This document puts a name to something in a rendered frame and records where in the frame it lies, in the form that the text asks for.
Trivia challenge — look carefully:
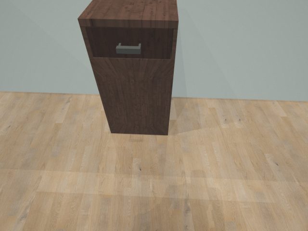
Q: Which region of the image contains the handle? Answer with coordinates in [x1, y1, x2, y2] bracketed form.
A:
[116, 43, 141, 54]

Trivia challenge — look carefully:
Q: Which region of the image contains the cabinet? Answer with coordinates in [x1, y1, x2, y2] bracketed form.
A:
[78, 0, 179, 135]

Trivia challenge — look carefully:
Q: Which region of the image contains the drawer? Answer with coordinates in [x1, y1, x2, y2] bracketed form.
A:
[85, 26, 173, 59]

